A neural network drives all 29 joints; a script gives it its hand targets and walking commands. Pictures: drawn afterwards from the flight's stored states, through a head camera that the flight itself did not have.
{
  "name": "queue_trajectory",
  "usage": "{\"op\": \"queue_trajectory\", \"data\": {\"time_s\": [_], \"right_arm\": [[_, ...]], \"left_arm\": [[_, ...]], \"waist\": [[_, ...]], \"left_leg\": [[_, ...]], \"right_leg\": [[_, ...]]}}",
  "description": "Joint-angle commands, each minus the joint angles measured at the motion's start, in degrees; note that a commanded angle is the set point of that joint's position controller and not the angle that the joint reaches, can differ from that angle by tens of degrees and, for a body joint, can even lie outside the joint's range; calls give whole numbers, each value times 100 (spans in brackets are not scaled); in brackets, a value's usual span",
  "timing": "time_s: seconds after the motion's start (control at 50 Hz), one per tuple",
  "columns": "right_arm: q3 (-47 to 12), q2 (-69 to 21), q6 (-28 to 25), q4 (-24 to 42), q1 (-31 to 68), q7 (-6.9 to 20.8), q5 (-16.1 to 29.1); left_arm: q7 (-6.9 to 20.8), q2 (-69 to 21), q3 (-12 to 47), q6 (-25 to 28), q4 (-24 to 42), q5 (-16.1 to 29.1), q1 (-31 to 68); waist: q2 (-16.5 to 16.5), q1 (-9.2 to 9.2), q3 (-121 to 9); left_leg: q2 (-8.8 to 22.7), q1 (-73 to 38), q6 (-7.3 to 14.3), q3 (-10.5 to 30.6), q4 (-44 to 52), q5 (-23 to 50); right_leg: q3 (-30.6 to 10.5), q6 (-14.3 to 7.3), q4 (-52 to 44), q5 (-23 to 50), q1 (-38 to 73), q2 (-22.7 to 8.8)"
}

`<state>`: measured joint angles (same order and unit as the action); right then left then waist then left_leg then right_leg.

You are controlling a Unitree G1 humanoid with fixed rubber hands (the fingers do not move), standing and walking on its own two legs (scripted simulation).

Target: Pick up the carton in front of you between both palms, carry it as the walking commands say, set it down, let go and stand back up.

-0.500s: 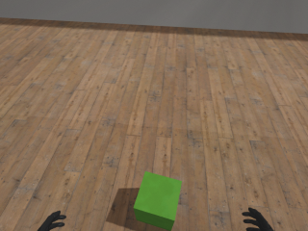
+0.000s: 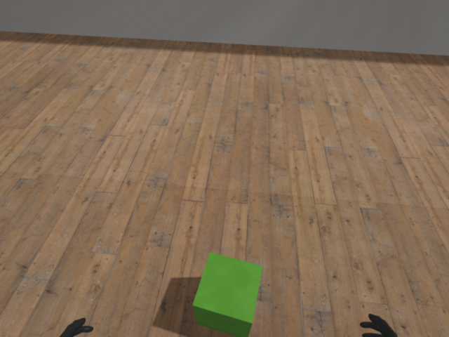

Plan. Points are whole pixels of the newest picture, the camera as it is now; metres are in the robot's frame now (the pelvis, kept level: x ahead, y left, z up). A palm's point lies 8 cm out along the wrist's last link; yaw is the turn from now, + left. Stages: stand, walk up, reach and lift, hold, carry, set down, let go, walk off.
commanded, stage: stand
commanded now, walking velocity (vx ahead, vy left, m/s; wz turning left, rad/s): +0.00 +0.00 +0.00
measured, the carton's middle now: (228, 296) +0.40 -0.01 -0.65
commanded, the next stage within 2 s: none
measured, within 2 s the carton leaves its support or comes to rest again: neither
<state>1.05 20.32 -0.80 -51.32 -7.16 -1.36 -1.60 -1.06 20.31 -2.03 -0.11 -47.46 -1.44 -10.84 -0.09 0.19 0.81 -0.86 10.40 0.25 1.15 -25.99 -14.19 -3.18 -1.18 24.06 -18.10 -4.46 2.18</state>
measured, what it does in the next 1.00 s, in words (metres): stands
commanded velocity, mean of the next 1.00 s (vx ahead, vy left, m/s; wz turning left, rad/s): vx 0.00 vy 0.00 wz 0.00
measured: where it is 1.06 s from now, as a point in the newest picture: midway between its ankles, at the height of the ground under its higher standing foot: outside the picture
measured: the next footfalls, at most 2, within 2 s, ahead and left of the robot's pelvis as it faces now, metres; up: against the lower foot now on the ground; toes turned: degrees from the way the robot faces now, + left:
none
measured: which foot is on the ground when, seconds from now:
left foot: down 0.00-1.00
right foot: down 0.00-1.00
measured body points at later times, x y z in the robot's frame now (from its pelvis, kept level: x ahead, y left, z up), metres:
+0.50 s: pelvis -0.02 +0.00 +0.01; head -0.02 +0.00 +0.46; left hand +0.08 +0.31 -0.11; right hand +0.09 -0.31 -0.11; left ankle +0.00 +0.12 -0.74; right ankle -0.06 -0.11 -0.74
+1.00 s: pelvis -0.02 +0.01 +0.01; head -0.02 +0.01 +0.46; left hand +0.08 +0.32 -0.11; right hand +0.08 -0.31 -0.11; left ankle +0.00 +0.12 -0.74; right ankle -0.06 -0.11 -0.74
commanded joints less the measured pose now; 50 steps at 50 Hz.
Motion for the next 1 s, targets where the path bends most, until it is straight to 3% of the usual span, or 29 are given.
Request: {"op": "queue_trajectory", "data": {"time_s": [0.0,0.38,0.98], "right_arm": [[183,902,-75,214,252,-18,4],[136,1052,-100,-352,311,13,41],[111,1172,-106,-691,347,45,76]], "left_arm": [[-12,905,-199,77,208,5,139],[20,1018,-126,106,-390,30,286],[27,1147,-56,126,-812,62,457]], "waist": [[20,0,-198],[10,-3,-55],[3,8,-106]], "left_leg": [[631,-541,128,608,267,1558],[691,-535,134,685,681,1189],[737,-561,171,747,847,1372]], "right_leg": [[-510,14,-451,1624,-472,-696],[-564,-14,-805,1145,-388,-754],[-522,-38,-911,1206,-250,-834]]}}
